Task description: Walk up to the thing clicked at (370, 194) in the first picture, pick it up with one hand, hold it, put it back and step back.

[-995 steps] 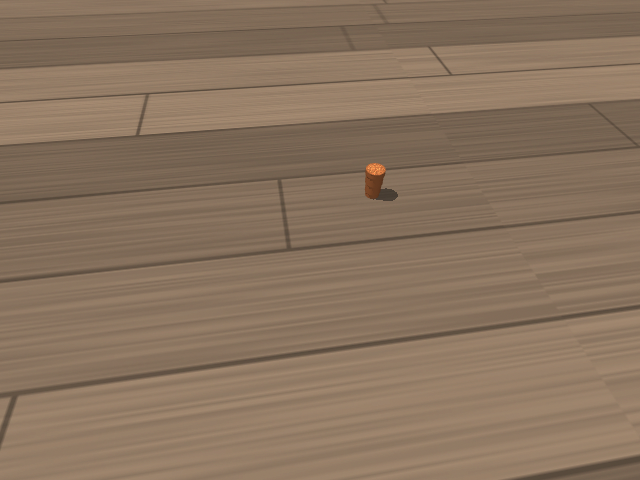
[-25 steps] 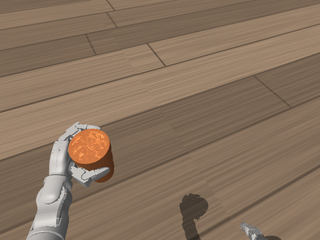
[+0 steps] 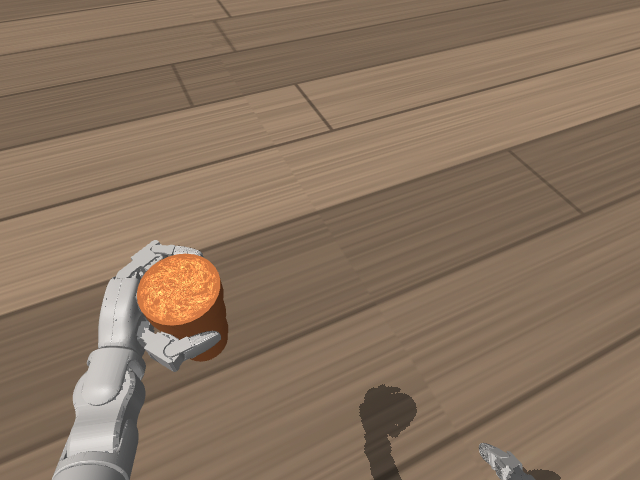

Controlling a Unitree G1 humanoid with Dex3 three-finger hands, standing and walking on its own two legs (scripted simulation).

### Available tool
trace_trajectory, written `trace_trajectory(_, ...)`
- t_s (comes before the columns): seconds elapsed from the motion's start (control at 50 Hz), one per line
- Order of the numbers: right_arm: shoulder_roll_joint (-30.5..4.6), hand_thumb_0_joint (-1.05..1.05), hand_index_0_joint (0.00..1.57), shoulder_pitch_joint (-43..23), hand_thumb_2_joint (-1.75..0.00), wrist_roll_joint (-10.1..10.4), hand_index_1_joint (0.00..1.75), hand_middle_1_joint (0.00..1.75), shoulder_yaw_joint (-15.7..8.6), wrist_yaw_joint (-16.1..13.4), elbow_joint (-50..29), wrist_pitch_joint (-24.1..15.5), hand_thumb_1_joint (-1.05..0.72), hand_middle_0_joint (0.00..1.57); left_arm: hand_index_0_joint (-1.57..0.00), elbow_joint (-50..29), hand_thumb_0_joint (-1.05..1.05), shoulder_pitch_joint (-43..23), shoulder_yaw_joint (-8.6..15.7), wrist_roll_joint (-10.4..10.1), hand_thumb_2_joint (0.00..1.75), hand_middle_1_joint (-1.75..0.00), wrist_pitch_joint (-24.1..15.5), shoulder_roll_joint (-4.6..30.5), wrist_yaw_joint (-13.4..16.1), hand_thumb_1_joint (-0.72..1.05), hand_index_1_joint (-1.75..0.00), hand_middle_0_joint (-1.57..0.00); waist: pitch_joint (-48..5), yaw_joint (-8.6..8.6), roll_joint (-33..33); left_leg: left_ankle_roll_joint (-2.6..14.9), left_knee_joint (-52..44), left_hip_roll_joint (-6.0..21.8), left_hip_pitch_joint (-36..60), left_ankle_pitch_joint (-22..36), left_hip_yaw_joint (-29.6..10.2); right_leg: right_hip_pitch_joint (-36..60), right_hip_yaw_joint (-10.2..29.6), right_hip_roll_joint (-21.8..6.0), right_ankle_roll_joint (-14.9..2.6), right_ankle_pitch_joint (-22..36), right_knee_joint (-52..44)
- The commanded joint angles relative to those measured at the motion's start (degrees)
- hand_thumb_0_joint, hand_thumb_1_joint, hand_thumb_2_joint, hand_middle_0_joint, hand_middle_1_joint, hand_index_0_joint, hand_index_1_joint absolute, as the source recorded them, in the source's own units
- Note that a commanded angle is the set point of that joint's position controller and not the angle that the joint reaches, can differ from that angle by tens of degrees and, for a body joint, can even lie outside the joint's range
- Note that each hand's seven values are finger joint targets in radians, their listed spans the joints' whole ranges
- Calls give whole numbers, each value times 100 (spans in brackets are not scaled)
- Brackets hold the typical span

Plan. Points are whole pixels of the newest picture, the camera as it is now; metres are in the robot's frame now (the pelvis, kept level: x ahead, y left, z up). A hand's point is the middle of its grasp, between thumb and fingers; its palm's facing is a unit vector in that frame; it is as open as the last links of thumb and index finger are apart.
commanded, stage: crouch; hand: left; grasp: from the side
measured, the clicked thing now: (193, 316) +0.33 +0.16 +0.02
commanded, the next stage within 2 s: lower in 1.90 s
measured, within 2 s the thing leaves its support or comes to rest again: neither
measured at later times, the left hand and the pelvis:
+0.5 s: hand (205, 342) +0.35 +0.17 -0.10, palm faces +0.04 -1.00 -0.01, open 11.3 cm; pelvis -0.02 +0.00 -0.09, yaw +0 degrees
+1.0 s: hand (219, 384) +0.37 +0.19 -0.35, palm faces +0.11 -0.99 -0.02, open 11.3 cm; pelvis -0.08 +0.00 -0.30, yaw -2 degrees
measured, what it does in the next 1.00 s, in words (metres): lowers itself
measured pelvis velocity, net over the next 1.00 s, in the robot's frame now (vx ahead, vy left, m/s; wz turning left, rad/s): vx -0.08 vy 0.00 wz -0.03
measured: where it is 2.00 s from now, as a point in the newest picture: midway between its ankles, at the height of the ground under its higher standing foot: outside the picture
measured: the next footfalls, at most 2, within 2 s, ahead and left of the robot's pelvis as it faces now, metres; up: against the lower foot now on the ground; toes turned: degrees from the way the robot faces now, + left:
none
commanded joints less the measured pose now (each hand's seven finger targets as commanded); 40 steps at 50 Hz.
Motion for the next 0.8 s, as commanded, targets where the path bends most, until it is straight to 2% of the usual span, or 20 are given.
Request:
trace_trajectory(0.0,-784,0,20,-123,-90,5,30,30,-320,-74,-655,-246,-89,20,-123,-1378,0,-1745,232,-140,112,-130,-448,695,31,14,-130,-122,-1666,-50,40,81,-627,-145,620,1442,-35,760,26,126,-75,1499,-554)
trace_trajectory(0.04,-772,0,20,-98,-90,-9,30,30,-323,-45,-619,-259,-88,20,-124,-1199,0,-1717,90,-146,115,-132,-422,496,40,17,-131,-123,-1503,-107,-43,93,-593,-127,472,1397,-49,572,11,132,-82,1467,-505)
trace_trajectory(0.06,-779,0,20,-58,-90,-17,30,30,-332,-23,-593,-258,-88,20,-124,-1010,0,-1703,237,-168,115,-131,-447,539,66,15,-131,-123,-1478,-82,-72,85,-561,-121,404,1418,-64,539,-11,139,-90,1447,-452)
trace_trajectory(0.12,-820,0,20,-132,-90,-34,30,30,-368,50,-611,-260,-88,20,-125,-628,0,-1646,275,-129,117,-134,-567,459,99,17,-133,-124,-1104,-87,-172,76,-510,-100,50,1103,-124,132,-68,157,-109,1110,-306)
trace_trajectory(0.14,-812,0,20,-166,-90,-33,30,30,-376,78,-669,-268,-88,20,-125,-651,0,-1520,364,-102,117,-134,-652,530,125,15,-133,-123,-1276,-20,-119,84,-413,-126,-18,1063,-96,143,-34,128,-101,1094,-254)
trace_trajectory(0.16,-802,0,20,-103,-90,-67,30,30,-388,103,-549,-256,-88,20,-125,-462,0,-1741,312,-32,118,-134,-713,518,153,15,-133,-123,-1216,-119,-261,112,-315,-137,-174,936,-99,23,-8,120,-99,1017,-184)
trace_trajectory(0.18,-755,0,20,-115,-90,-87,30,30,-371,113,-543,-254,-88,20,-123,-572,0,-1861,425,3,118,-134,-833,649,201,12,-133,-122,-1347,-47,-172,119,-164,-169,-268,948,-54,-17,49,87,-85,1062,-119)
trace_trajectory(0.26,-811,0,20,-79,-91,-146,30,30,-410,180,-469,-301,-89,20,-122,-378,0,-2375,659,-24,118,-133,-1318,782,176,13,-133,-121,-1915,-138,39,121,497,-199,-662,1016,-65,-541,140,57,-89,1173,505)
trace_trajectory(0.34,-852,0,20,-27,-91,-239,30,30,-433,235,-391,-381,-90,20,-124,343,0,-2635,687,15,118,-135,-1861,858,-34,11,-135,-122,-2350,-321,33,154,1366,-220,-1608,551,-127,-1479,205,58,-101,747,1286)
trace_trajectory(0.36,-881,0,20,-2,-91,-251,30,30,-443,260,-380,-402,-91,20,-125,493,0,-2714,501,30,117,-135,-1991,737,-128,9,-135,-124,-2483,-374,123,144,1632,-223,-1792,534,-172,-1901,171,86,-128,678,1590)
trace_trajectory(0.38,-915,0,20,-10,-91,-271,30,30,-446,281,-389,-425,-91,20,-124,746,0,-2712,550,27,118,-135,-2097,740,-183,9,-135,-123,-2659,-387,114,143,1907,-224,-2057,478,-209,-2231,152,89,-141,565,1862)
trace_trajectory(0.4,-931,0,20,-12,-91,-286,30,30,-425,302,-404,-430,-91,20,-125,859,0,-2766,522,18,118,-136,-2199,728,-235,7,-136,-124,-2795,-368,243,123,2124,-227,-2284,429,-260,-2590,118,99,-168,443,2132)
trace_trajectory(0.44,-1011,0,20,-13,-91,-307,30,30,-406,324,-463,-421,-90,20,-125,1093,0,-2781,763,-18,119,-136,-2369,978,-266,7,-137,-124,-3239,-275,233,132,2598,-229,-2711,470,-285,-2893,155,82,-168,389,2555)
trace_trajectory(0.56,-1180,0,20,85,-91,-372,30,30,-344,391,-438,-263,-90,20,-126,1385,0,-3311,1227,-74,125,-138,-2604,1402,-257,5,-140,-126,-4147,-116,557,88,3497,-223,-3379,776,-374,-3957,114,97,-246,376,3710)
trace_trajectory(0.6,-1202,0,20,95,-91,-400,30,30,-350,408,-418,-225,-91,20,-125,1348,0,-3405,1231,-99,126,-138,-2672,1333,-274,8,-140,-125,-4372,-177,476,106,3844,-239,-3762,895,-363,-4039,157,87,-235,544,4005)
trace_trajectory(0.66,-1165,0,20,90,-91,-457,30,30,-383,440,-347,-225,-92,20,-125,1409,0,-3864,1152,-17,127,-138,-2735,1327,-248,10,-140,-125,-4383,-432,93,203,4366,-250,-4809,327,-255,-3967,400,56,-135,399,4122)
trace_trajectory(0.68,-1187,0,20,87,-91,-469,30,30,-399,456,-310,-219,-92,20,-125,1565,0,-3851,1316,-17,128,-139,-2758,1416,-251,13,-141,-126,-4443,-394,-29,210,4519,-250,-4997,272,-241,-4036,428,49,-123,355,4226)
trace_trajectory(0.74,-1258,0,20,161,-91,-518,30,30,-393,496,-185,-197,-91,20,-125,1780,0,-4257,1313,92,129,-140,-2816,1577,-367,13,-141,-125,-4735,-545,165,202,5006,-247,-5120,359,-306,-4715,279,66,-168,324,4794)
trace_trajectory(0.76,-1284,0,20,116,-91,-525,30,30,-393,499,-160,-186,-92,20,-126,2077,0,-4195,1513,107,128,-140,-2812,1747,-360,13,-142,-126,-4641,-470,99,210,5130,-242,-5306,209,-299,-4932,267,76,-168,146,4916)
trace_trajectory(0.78,-1269,0,20,155,-91,-547,30,30,-352,514,-142,-173,-91,20,-126,2073,0,-4426,1443,145,128,-141,-2845,1741,-375,11,-142,-126,-4647,-543,244,188,5234,-248,-5418,207,-320,-5132,216,72,-196,113,5085)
